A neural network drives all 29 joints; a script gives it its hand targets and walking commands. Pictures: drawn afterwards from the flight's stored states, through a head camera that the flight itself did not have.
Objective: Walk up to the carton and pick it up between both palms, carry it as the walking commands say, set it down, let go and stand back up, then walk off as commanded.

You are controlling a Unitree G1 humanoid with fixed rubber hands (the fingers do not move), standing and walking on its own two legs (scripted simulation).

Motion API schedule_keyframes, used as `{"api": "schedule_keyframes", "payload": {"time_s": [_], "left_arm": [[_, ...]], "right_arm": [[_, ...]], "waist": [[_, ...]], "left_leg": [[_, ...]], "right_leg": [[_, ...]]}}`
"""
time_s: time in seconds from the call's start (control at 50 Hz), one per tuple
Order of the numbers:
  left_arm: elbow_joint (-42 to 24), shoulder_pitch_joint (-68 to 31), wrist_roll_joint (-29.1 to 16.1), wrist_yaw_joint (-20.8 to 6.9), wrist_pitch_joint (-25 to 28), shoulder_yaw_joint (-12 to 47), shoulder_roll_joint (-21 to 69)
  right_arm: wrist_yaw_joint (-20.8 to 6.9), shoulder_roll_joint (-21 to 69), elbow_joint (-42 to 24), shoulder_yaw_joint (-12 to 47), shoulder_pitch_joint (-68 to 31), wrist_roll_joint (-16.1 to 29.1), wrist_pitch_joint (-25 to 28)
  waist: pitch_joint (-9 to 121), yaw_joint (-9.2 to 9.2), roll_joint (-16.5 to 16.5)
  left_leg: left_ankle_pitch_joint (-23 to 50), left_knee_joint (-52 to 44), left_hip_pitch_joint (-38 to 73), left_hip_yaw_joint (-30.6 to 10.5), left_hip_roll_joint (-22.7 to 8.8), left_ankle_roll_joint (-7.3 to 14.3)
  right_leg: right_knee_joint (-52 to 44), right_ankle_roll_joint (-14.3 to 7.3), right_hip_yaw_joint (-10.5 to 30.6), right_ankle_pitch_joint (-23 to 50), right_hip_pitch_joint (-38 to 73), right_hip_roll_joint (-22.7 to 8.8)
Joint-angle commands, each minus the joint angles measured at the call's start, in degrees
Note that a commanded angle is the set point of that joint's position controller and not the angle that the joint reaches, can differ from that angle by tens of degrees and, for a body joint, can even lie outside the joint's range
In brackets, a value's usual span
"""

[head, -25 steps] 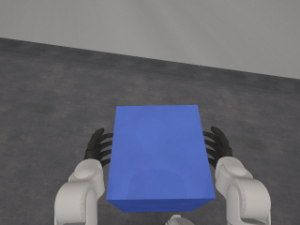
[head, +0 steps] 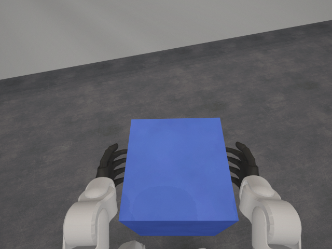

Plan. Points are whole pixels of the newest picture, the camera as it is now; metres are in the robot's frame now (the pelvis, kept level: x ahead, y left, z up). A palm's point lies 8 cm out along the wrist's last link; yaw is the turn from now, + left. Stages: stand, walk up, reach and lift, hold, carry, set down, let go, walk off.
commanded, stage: carry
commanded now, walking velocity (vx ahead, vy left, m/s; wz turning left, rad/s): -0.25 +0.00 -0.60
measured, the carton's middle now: (176, 182) +0.28 -0.02 +0.00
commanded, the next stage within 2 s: none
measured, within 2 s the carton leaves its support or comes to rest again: neither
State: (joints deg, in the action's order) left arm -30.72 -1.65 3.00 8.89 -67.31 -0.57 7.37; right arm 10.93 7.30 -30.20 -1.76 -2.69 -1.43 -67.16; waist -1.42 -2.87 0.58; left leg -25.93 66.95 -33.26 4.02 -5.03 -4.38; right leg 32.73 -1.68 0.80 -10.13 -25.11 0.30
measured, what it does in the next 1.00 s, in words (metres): walks backwards, turning right: left foot, then right foot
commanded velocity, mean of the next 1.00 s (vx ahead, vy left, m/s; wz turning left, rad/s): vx -0.25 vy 0.00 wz -0.60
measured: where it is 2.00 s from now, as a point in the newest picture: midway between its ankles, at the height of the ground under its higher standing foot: outside the picture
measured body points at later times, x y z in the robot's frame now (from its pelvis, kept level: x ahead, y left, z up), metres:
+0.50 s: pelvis -0.19 +0.02 +0.01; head -0.18 +0.04 +0.46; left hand +0.10 +0.09 +0.10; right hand +0.02 -0.19 +0.10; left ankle -0.11 +0.12 -0.73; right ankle -0.24 -0.11 -0.68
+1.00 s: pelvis -0.38 +0.06 +0.00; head -0.36 +0.07 +0.45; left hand -0.08 +0.06 +0.08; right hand -0.23 -0.20 +0.09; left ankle -0.37 +0.18 -0.73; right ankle -0.28 -0.10 -0.73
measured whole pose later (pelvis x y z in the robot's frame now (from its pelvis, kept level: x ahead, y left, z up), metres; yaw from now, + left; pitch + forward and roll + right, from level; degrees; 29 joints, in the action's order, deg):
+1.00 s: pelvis -0.38 +0.06 +0.00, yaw -33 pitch +4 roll +3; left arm -33.1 0.0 3.7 9.5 -67.9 -0.7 7.4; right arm 10.2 7.3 -29.0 0.0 -2.1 -2.4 -65.6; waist 3.4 1.3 -5.2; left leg -21.8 26.3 -12.2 8.6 1.5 0.0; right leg 17.5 1.6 6.3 6.3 -29.4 2.2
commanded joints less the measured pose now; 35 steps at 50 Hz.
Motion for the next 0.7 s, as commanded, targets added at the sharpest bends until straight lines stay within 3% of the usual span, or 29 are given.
{"api": "schedule_keyframes", "payload": {"time_s": [0.0, 0.06, 0.1, 0.14, 0.16, 0.18, 0.2, 0.22, 0.24, 0.26, 0.28, 0.32, 0.36, 0.42, 0.46, 0.5, 0.52, 0.54, 0.56, 0.58, 0.6, 0.62, 0.64, 0.68], "left_arm": [[-5.5, -16.9, -14.2, -7.4, 1.4, 29.5, 48.0], [-5.2, -16.2, -14.8, -7.5, 0.6, 30.3, 46.2], [-5.8, -16.9, -15.6, -7.5, 0.3, 31.4, 45.7], [-7.0, -18.4, -16.6, -7.6, 0.2, 32.9, 45.8], [-7.3, -19.1, -17.0, -7.5, 0.1, 33.6, 45.9], [-7.2, -19.7, -17.1, -7.3, -0.1, 34.2, 46.0], [-7.6, -19.8, -17.4, -7.4, -0.4, 35.0, 46.6], [-9.9, -22.3, -18.6, -7.8, -0.4, 37.2, 47.6], [-9.9, -24.0, -18.7, -7.8, 0.0, 37.1, 48.2], [-9.9, -25.7, -19.1, -8.0, 0.2, 37.0, 48.7], [-10.2, -26.5, -19.6, -7.9, 0.5, 37.3, 49.9], [-8.3, -24.1, -18.9, -7.6, 0.1, 36.5, 48.2], [-7.3, -23.0, -18.7, -7.0, -0.5, 36.6, 48.1], [-6.6, -21.5, -17.9, -6.3, -1.7, 36.7, 48.1], [-4.8, -19.9, -17.1, -6.1, -2.5, 35.5, 47.2], [-2.9, -18.5, -16.5, -6.3, -3.0, 33.8, 46.9], [-1.8, -17.7, -16.3, -6.5, -3.0, 33.0, 47.3], [-1.4, -17.4, -16.2, -6.7, -2.8, 32.3, 47.5], [-1.5, -16.9, -16.2, -7.1, -2.6, 31.5, 47.9], [-1.0, -17.9, -15.4, -7.1, -1.8, 30.7, 47.0], [-2.5, -18.9, -16.2, -7.4, -1.0, 31.2, 48.5], [-3.0, -19.4, -16.2, -7.9, -0.3, 31.1, 50.0], [-3.3, -19.4, -15.5, -8.1, 0.5, 30.9, 51.2], [-4.3, -18.9, -14.9, -8.3, 1.9, 30.0, 52.8]], "right_arm": [[-9.5, 53.2, -5.1, 38.3, -20.8, 18.8, 0.8], [-8.7, 51.7, -2.9, 36.5, -17.9, 16.8, 0.2], [-8.3, 51.1, -1.8, 35.3, -16.7, 15.7, 0.0], [-8.0, 50.8, -1.1, 34.1, -15.6, 14.9, 0.1], [-8.0, 50.7, -0.5, 33.5, -14.8, 14.4, 0.2], [-8.0, 50.6, 0.2, 32.8, -13.9, 14.0, 0.4], [-8.0, 50.5, 0.0, 32.2, -13.1, 13.9, 0.8], [-8.2, 50.0, -0.9, 30.6, -13.7, 13.6, 1.5], [-8.7, 49.8, -2.6, 31.2, -15.5, 14.5, 1.4], [-9.2, 50.3, -4.4, 31.6, -18.0, 14.8, 1.4], [-9.6, 50.6, -5.9, 31.7, -20.2, 15.4, 1.5], [-9.5, 48.1, -5.3, 30.8, -18.4, 14.5, 1.0], [-9.2, 46.7, -4.6, 29.7, -16.6, 14.0, 0.5], [-8.7, 45.2, -3.2, 28.6, -14.6, 13.2, -0.5], [-8.4, 44.6, -2.1, 28.9, -13.5, 12.8, -1.1], [-8.3, 44.9, -1.8, 29.9, -13.3, 12.8, -1.3], [-8.2, 45.4, -1.8, 30.5, -14.1, 13.0, -1.2], [-8.3, 45.9, -1.8, 31.0, -15.0, 13.3, -1.0], [-8.4, 46.0, -2.1, 31.5, -16.2, 13.7, -0.6], [-8.7, 46.4, -3.4, 33.6, -16.1, 13.6, -0.9], [-9.1, 48.5, -4.1, 35.2, -19.1, 14.7, -0.4], [-9.4, 51.4, -4.9, 36.9, -22.1, 16.3, 0.3], [-9.8, 53.3, -6.3, 38.7, -25.0, 18.0, 1.0], [-10.4, 55.5, -7.6, 40.1, -26.0, 19.9, 1.9]], "waist": [[19.4, 3.91, -10.4], [19.5, 4.18, -12.0], [19.2, 4.16, -13.0], [19.9, 4.0, -15.1], [20.7, 3.58, -15.7], [19.8, 3.14, -12.7], [18.3, 2.38, -1.3], [14.9, 2.27, 21.4], [8.4, 3.46, 14.4], [7.1, 3.81, 6.0], [7.0, 4.08, 4.2], [10.8, 4.09, 5.2], [12.1, 4.26, 8.1], [13.9, 3.64, 13.4], [14.6, 2.8, 15.5], [16.2, 2.33, 15.7], [17.3, 2.95, 13.6], [17.4, 3.38, 8.5], [15.8, 4.03, 1.0], [14.7, 2.99, -22.2], [15.0, 2.49, -19.0], [16.4, 2.62, -13.5], [16.5, 2.84, -10.4], [17.7, 3.09, -8.7]], "left_leg": [[-1.8, -6.7, 0.9, -2.5, 1.6, 0.6], [-3.7, -15.8, 5.0, -2.1, 4.2, 1.6], [-4.2, -23.3, 10.2, -0.7, 6.1, 2.6], [-2.9, -34.5, 20.0, 2.4, 7.7, 3.7], [-0.1, -42.8, 28.0, 4.6, 7.1, 4.2], [1.8, -51.7, 36.3, 5.2, 5.3, 5.0], [-0.7, -55.5, 41.4, -3.5, -3.9, 8.3], [3.1, -56.2, 25.4, -21.7, -25.6, 16.1], [13.8, -56.0, 16.2, -14.3, -27.8, 17.2], [12.0, -53.7, 9.6, -6.3, -22.0, 14.5], [13.5, -52.5, 8.0, -0.4, -17.1, 12.3], [25.6, -47.7, 14.4, 2.9, -12.5, 12.2], [30.8, -44.5, 20.7, 4.7, -11.9, 11.0], [35.8, -41.3, 23.6, 4.1, -13.8, 11.2], [38.5, -39.8, 25.7, 1.2, -16.8, 11.6], [39.6, -37.6, 27.6, -0.2, -18.6, 10.8], [37.6, -34.8, 26.5, 1.1, -18.2, 8.7], [33.0, -30.0, 22.6, 3.5, -16.4, 5.6], [19.2, -24.8, 13.7, 3.6, -14.1, 2.8], [-12.2, -15.4, -2.6, 7.9, -4.4, -1.8], [-15.6, -2.9, -3.4, 1.3, -4.6, -2.2], [-11.4, 2.0, -2.5, -1.1, -4.0, -1.3], [-6.2, 4.3, -2.2, -1.9, -3.6, -0.4], [2.1, 7.0, -2.0, -2.0, -2.4, 0.0]], "right_leg": [[-12.2, -5.4, 15.9, 14.3, 15.2, -14.4], [-15.5, -5.4, 19.8, 10.8, 14.5, -14.6], [-18.2, -3.9, 20.4, 8.9, 11.8, -13.7], [-21.8, 0.6, 17.9, 7.2, 8.1, -11.2], [-23.0, 4.3, 14.9, 5.4, 4.8, -8.8], [-22.0, 7.7, 10.5, 2.0, -0.3, -4.9], [-11.3, 11.1, 2.9, -3.1, -8.9, 1.7], [18.4, 9.0, -5.4, -19.5, -12.3, 4.2], [36.4, 7.2, -2.4, -20.6, -14.4, -0.4], [44.4, 6.2, 0.2, -15.7, -10.9, -2.0], [48.9, 6.4, -0.3, -11.0, -10.0, -1.1], [51.2, 6.8, -1.5, -8.1, -11.1, 0.5], [40.9, 7.3, -3.8, -9.4, -11.9, 0.1], [24.8, 6.3, -7.0, -13.3, -6.7, -0.2], [15.1, 5.3, -8.5, -15.7, -4.9, -0.1], [6.0, 4.3, -9.1, -15.7, -2.5, 0.1], [-1.5, 3.9, -9.1, -11.0, 1.5, -0.1], [-9.1, 4.2, -6.7, -6.4, 6.4, -1.9], [-15.3, 3.8, -0.1, 0.0, 12.0, -6.9], [-12.6, -3.8, 22.1, 32.3, 16.4, -22.9], [-8.5, -7.1, 19.6, 44.0, 12.7, -22.5], [-8.3, -6.0, 14.9, 37.7, 12.9, -20.0], [-9.2, -4.5, 10.5, 27.4, 11.6, -17.6], [-8.8, -3.7, 7.9, 15.5, 11.6, -14.3]]}}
